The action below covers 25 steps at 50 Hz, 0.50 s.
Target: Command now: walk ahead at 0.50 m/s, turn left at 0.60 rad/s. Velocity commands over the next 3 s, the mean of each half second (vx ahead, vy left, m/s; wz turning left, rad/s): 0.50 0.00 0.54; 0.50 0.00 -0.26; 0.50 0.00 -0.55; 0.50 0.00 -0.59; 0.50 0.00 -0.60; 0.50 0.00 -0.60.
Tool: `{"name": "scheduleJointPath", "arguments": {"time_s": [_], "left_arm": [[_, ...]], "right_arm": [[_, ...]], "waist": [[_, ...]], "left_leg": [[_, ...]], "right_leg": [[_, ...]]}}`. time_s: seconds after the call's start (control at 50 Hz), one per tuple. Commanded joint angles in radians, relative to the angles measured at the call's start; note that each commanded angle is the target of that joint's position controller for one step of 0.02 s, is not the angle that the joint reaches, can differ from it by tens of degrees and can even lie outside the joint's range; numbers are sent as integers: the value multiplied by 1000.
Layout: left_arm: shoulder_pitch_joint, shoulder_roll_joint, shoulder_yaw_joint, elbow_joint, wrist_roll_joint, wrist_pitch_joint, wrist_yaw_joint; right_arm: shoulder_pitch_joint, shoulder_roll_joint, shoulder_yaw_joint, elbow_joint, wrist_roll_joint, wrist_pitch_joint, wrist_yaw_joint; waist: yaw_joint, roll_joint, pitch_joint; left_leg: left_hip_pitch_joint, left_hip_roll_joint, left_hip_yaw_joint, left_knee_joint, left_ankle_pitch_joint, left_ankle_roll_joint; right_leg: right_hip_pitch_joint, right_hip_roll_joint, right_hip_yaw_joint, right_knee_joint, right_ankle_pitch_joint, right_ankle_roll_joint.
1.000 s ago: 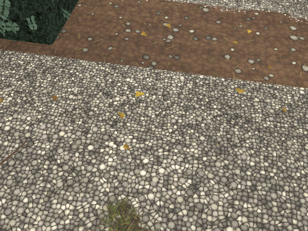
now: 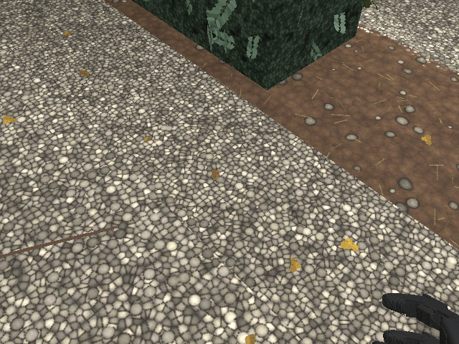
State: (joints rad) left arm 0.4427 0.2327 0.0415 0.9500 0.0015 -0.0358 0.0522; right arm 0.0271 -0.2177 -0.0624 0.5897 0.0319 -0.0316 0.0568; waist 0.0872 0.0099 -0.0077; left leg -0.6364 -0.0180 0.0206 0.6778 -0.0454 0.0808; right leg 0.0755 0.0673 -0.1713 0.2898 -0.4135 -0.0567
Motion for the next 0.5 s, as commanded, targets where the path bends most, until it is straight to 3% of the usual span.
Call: {"name": "scheduleJointPath", "arguments": {"time_s": [0.02, 0.04, 0.06, 0.08, 0.1, 0.12, 0.14, 0.16, 0.18, 0.22, 0.28, 0.32, 0.34, 0.36, 0.38, 0.4, 0.42, 0.44, 0.46, 0.48, 0.5], "left_arm": [[9, 203, 51, -73, -2, 22, 19], [-24, 219, 57, -96, -5, 23, 16], [-84, 232, 61, -124, -15, 14, 9], [-123, 193, 48, -163, -1, -8, -3], [-44, 83, 9, -225, 20, -44, -34], [-136, 164, 32, -257, -11, -85, -62], [-188, 177, 37, -291, -39, -95, -71], [-207, 163, 37, -298, -18, -97, -69], [-199, 168, 45, -296, 3, -87, -62], [-187, 163, 50, -306, 9, -68, -57], [-299, 89, 21, -347, 24, -62, -53], [-384, 62, 16, -384, 29, -58, -58], [-385, 70, 23, -396, 14, -54, -60], [-334, 97, 35, -381, 6, -54, -60], [-298, 114, 45, -374, -2, -51, -60], [-267, 117, 50, -371, -11, -54, -61], [-248, 106, 51, -390, -21, -55, -61], [-198, 137, 63, -376, -17, -64, -62], [-61, 210, 77, -352, -7, -74, -56], [-1, 309, 94, -329, 11, -78, -66], [-7, 224, 83, -324, -9, -82, -76]], "right_arm": [[-11, -33, -5, -75, 1, -8, 20], [89, -68, -19, -50, -2, -5, 15], [265, -134, -48, -5, -4, -5, 1], [406, -213, -71, 32, -11, 3, -21], [364, -288, -71, 10, -8, -9, -27], [379, -221, -61, 23, -15, -6, -40], [309, -176, -45, 19, -18, -9, -43], [234, -162, -39, 8, -13, -13, -41], [180, -145, -30, -4, -15, -18, -46], [140, -146, -28, -13, -24, -21, -58], [166, -192, -44, 14, -17, -15, -78], [232, -207, -52, 45, -14, -1, -89], [252, -206, -51, 52, -12, 6, -90], [226, -206, -49, 34, -24, 6, -91], [213, -185, -42, 24, -21, 6, -90], [204, -163, -34, 15, -13, 6, -89], [219, -148, -25, 22, 4, 6, -86], [244, -118, -16, 34, -1, 0, -84], [278, -39, 7, 28, -25, -6, -77], [491, -28, 9, 40, 13, -18, -73], [469, -131, -14, 73, 35, -26, -76]], "waist": [[-76, -81, 24], [-129, -98, -24], [-227, -77, -107], [-279, 55, -190], [-165, 224, -290], [-217, 85, -270], [-174, 42, -128], [-116, -48, -45], [-85, -43, -11], [-43, -4, 18], [-75, 18, 29], [-118, 38, -19], [-118, 65, -42], [-91, 73, -87], [-68, 95, -97], [-44, 109, -89], [-15, 141, -36], [6, 93, -39], [30, -85, -166], [-68, -409, -250], [-52, -292, -145]], "left_leg": [[56, -63, 98, -3, -150, 40], [210, -78, 96, -24, -180, 64], [471, -79, 55, -151, -69, 107], [808, 100, -238, -194, 35, 202], [1073, 373, -773, -224, 72, 428], [1005, 335, -738, -314, -124, 404], [865, 285, -617, -353, -155, 340], [700, 232, -532, -394, -99, 288], [597, 195, -473, -414, -34, 261], [424, 149, -405, -442, 59, 247], [247, 59, -285, -416, 80, 206], [216, 21, -273, -358, 113, 171], [211, 17, -287, -339, 86, 160], [160, 18, -295, -309, 88, 148], [181, 25, -312, -282, 39, 134], [205, 41, -345, -248, -18, 124], [283, 68, -397, -212, -97, 96], [312, 49, -394, -86, -91, 68], [247, -16, -303, 256, -329, 26], [-40, -128, -247, 556, -592, -21], [-204, -77, -255, 693, -538, -30]], "right_leg": [[39, -313, 72, 185, 1464, 41], [-24, -314, 72, 317, 1523, 31], [-138, -276, 47, 529, 1429, 39], [-439, -174, 42, 887, 692, 51], [-828, 3, 197, 1204, -200, 95], [-929, -51, 321, 1186, -130, 71], [-933, -93, 307, 1084, -45, 60], [-875, -123, 282, 971, 10, 55], [-817, -145, 267, 895, 46, 69], [-702, -155, 241, 798, 79, 107], [-561, -110, 184, 530, 229, 145], [-453, -41, 155, 437, 415, 144], [-406, -16, 160, 416, 427, 146], [-291, 8, 143, 495, 492, 151], [-265, 0, 160, 479, 444, 150], [-233, -9, 172, 429, 402, 145], [-260, -49, 222, 247, 240, 104], [-193, -78, 235, 195, 270, 71], [-19, -271, 458, 172, 286, 8], [181, -477, 1006, 35, 124, -197], [131, -485, 1130, -44, -135, -259]]}}
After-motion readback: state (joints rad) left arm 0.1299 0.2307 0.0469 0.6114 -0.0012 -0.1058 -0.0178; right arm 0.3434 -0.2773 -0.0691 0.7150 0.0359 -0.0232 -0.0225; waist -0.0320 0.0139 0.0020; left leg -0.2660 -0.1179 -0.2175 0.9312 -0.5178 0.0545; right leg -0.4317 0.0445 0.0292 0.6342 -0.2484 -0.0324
